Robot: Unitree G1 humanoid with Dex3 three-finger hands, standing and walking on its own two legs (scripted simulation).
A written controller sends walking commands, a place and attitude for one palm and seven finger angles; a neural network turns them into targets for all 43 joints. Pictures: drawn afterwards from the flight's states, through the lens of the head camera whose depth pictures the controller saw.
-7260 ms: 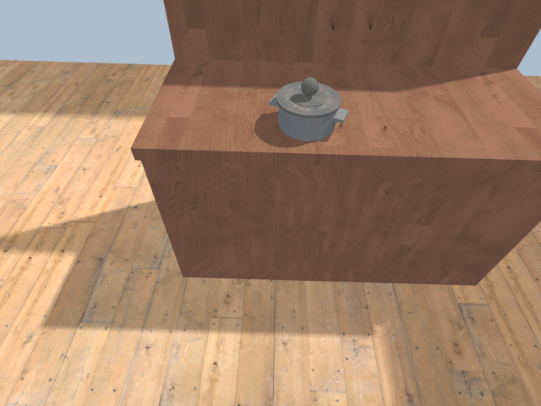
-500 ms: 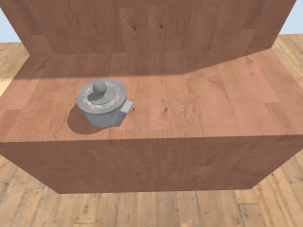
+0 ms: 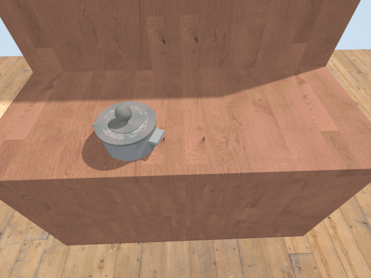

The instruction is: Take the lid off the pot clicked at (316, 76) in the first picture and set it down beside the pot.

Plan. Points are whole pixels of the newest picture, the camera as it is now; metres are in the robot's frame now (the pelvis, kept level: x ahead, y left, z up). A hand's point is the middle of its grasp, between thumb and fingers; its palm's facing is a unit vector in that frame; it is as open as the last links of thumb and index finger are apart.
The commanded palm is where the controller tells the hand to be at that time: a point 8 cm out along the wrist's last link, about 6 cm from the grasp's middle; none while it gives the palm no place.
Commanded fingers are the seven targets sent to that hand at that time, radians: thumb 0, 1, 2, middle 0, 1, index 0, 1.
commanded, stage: come to a stop and stand still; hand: left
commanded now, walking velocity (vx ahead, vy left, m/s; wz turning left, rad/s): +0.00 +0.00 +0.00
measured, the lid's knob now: (123, 113) +0.51 +0.20 +0.05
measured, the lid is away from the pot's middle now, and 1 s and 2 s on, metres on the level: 0.00 0.00 0.00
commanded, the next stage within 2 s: look again from close up in 0.26 s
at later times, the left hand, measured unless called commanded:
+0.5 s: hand out of the picture -0.02 +0.17 -0.18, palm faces +0.03 -0.98 -0.19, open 7.4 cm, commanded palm none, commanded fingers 0.00 0.90 0.90 -0.20 -0.30 -0.20 -0.30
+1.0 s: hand out of the picture -0.01 +0.20 -0.18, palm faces -0.01 -0.98 -0.20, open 7.4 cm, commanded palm none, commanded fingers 0.00 0.90 0.90 -0.20 -0.30 -0.20 -0.30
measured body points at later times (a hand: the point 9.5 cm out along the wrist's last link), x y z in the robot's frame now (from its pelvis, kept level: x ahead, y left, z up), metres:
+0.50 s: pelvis -0.01 +0.00 -0.01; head +0.00 +0.00 +0.44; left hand -0.02 +0.22 -0.17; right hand +0.00 -0.22 -0.17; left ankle -0.04 +0.12 -0.74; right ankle -0.02 -0.10 -0.74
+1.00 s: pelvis -0.02 +0.03 +0.00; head -0.01 +0.02 +0.45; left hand -0.01 +0.25 -0.16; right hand -0.04 -0.18 -0.17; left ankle -0.04 +0.12 -0.74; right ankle -0.02 -0.10 -0.74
